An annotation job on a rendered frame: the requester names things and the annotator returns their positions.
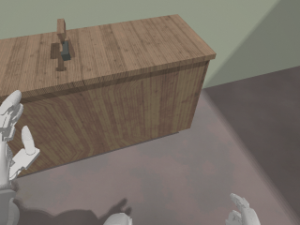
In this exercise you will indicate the robot left hand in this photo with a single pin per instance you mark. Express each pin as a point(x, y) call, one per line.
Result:
point(10, 112)

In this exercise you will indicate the robot left forearm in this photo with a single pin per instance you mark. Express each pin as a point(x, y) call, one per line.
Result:
point(9, 211)

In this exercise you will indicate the tap lever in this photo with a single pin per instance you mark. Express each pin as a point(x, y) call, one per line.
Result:
point(65, 53)

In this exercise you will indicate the counter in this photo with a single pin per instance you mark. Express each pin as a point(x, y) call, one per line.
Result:
point(125, 83)

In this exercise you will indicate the robot right hand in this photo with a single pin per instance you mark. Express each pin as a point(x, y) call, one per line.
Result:
point(247, 217)

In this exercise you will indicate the left robot thigh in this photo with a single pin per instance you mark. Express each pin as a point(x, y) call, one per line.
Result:
point(118, 219)

